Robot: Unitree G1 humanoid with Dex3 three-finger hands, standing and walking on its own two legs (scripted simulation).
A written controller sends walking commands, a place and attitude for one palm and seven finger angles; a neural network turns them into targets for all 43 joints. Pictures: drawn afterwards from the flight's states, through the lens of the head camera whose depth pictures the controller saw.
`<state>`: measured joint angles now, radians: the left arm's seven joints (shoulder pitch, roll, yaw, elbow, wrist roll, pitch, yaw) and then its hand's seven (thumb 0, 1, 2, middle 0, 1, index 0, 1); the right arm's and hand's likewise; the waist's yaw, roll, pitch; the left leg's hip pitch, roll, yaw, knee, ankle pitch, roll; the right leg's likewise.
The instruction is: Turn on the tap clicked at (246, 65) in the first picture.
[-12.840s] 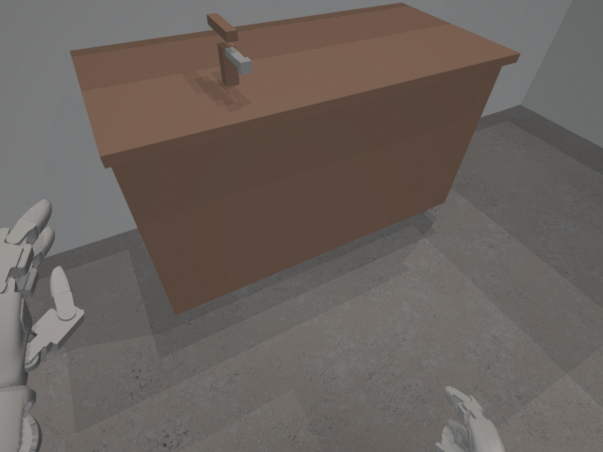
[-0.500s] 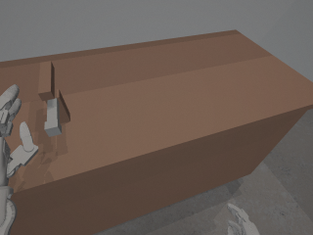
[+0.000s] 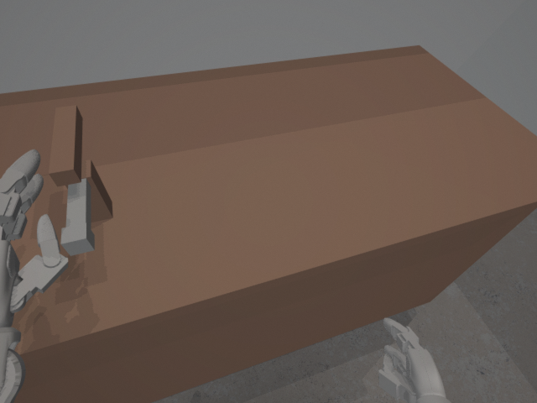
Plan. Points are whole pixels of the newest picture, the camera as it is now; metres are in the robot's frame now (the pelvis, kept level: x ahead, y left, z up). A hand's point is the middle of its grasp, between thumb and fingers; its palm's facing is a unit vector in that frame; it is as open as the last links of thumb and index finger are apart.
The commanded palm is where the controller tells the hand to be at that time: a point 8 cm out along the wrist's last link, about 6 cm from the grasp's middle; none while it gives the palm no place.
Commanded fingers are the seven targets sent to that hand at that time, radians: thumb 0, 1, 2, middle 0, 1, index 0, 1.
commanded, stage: come to a stop and stand still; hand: left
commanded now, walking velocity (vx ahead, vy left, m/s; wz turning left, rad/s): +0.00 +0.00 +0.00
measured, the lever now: (78, 239) +0.27 +0.27 +0.11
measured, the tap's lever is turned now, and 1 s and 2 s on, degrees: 0 0 0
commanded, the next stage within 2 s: look again from close up in 0.02 s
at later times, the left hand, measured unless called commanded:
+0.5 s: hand (65, 269) +0.21 +0.25 +0.15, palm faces +0.39 -0.85 -0.35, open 7.4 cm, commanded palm +0.16 +0.28 +0.17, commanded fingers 0.00 0.90 0.90 -0.20 -0.30 -0.20 -0.30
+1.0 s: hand (86, 314) +0.17 +0.20 +0.16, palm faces +0.38 -0.84 -0.40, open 7.4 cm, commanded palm +0.11 +0.24 +0.17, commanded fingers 0.00 0.90 0.90 -0.20 -0.30 -0.20 -0.30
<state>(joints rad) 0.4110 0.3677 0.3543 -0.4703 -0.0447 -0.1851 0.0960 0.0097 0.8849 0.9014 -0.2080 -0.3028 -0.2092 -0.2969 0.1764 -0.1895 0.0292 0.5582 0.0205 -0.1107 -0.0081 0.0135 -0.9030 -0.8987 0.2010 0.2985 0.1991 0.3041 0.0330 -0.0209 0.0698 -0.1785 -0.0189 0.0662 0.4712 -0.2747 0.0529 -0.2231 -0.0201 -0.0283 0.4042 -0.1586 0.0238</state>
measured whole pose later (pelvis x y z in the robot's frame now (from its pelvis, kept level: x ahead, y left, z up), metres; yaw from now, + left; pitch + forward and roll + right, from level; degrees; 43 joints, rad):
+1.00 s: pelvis -0.05 -0.04 -0.01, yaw -1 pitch +0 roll +0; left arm 0.45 0.36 0.38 -0.56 -0.07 -0.21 0.11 0.01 0.88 0.90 -0.21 -0.30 -0.21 -0.30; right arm 0.18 -0.19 0.01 0.54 0.02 -0.11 -0.03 0.01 -0.90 -0.90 0.20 0.30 0.20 0.30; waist 0.04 0.00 0.10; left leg -0.36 0.02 0.03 0.66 -0.37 0.00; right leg -0.38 0.03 -0.05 0.50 -0.13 -0.04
